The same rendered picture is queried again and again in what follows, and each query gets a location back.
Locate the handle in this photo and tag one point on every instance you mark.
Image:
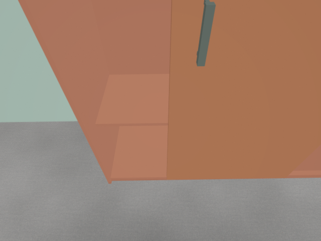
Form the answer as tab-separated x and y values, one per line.
207	20

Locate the wardrobe door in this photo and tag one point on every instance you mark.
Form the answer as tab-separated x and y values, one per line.
312	162
254	109

